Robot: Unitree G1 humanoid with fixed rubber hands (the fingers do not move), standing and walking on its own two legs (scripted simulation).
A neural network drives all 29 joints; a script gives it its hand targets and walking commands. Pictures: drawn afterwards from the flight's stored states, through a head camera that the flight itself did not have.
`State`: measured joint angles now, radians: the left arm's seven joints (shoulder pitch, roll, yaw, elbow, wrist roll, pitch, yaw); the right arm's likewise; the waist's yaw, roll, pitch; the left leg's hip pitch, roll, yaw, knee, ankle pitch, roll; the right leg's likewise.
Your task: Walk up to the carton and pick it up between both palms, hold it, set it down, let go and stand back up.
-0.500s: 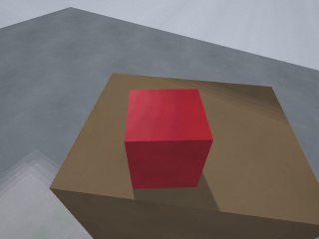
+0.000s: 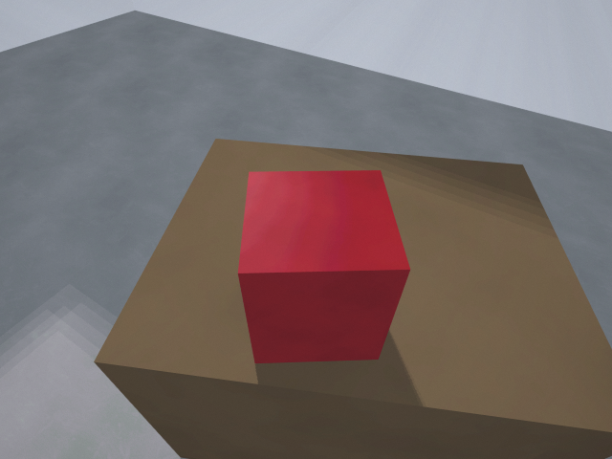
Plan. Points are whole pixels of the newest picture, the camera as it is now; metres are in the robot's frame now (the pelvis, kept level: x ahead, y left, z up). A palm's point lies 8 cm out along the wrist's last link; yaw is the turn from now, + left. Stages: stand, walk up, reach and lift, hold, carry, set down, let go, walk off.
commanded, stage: stand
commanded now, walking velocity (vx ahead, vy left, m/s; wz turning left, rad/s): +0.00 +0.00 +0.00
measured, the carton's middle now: (316, 269) +0.42 +0.01 -0.01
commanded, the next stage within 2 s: none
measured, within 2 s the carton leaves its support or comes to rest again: neither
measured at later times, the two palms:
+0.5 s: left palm out of the picture +0.08 +0.26 -0.12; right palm out of the picture +0.09 -0.25 -0.11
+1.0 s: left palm out of the picture +0.09 +0.26 -0.12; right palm out of the picture +0.09 -0.25 -0.11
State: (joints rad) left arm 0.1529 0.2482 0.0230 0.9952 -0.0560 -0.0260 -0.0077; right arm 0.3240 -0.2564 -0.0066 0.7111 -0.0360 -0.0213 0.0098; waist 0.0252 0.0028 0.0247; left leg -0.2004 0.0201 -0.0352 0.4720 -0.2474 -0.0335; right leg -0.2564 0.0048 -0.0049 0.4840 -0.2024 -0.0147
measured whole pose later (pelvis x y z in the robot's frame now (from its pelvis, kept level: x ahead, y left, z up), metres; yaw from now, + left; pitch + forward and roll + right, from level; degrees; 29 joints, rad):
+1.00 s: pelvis +0.00 +0.00 +0.00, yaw +0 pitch -1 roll +0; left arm 0.14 0.25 0.02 1.00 -0.06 -0.02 -0.01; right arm 0.31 -0.26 -0.01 0.72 -0.04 -0.02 0.01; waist 0.03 0.01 0.04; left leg -0.20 0.02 -0.04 0.47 -0.25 -0.03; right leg -0.26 0.00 0.00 0.48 -0.21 -0.01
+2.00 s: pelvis +0.00 +0.00 +0.00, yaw +0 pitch -1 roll +0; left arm 0.15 0.25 0.02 1.01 -0.06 -0.02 -0.01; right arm 0.31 -0.26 -0.01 0.74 -0.04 -0.02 0.01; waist 0.03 0.01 0.01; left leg -0.20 0.02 -0.04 0.47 -0.25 -0.03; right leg -0.26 0.00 0.00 0.48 -0.20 -0.01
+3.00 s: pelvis +0.00 +0.00 +0.00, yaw +0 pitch -1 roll +0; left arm 0.13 0.25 0.02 1.01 -0.06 -0.03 -0.01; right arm 0.30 -0.26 -0.01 0.75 -0.04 -0.02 0.01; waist 0.03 0.01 0.03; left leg -0.20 0.02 -0.04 0.47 -0.25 -0.03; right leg -0.26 0.00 0.00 0.48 -0.20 -0.01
